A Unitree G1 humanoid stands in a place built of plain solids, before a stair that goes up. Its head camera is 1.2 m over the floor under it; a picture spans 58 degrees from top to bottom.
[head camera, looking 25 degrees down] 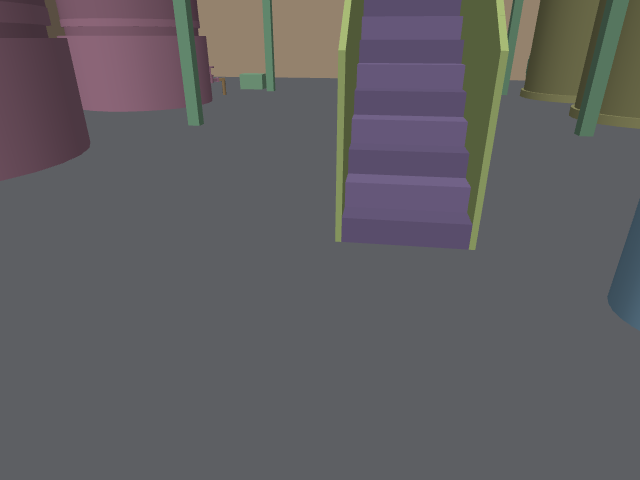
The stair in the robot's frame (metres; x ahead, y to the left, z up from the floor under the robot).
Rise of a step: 0.17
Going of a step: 0.21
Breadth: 0.88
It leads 8 degrees to the right of straight ahead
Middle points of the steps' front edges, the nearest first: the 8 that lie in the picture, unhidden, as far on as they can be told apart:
2.49 -0.53 0.17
2.69 -0.56 0.34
2.89 -0.59 0.51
3.09 -0.62 0.68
3.30 -0.65 0.85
3.50 -0.68 1.02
3.70 -0.71 1.19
3.91 -0.74 1.36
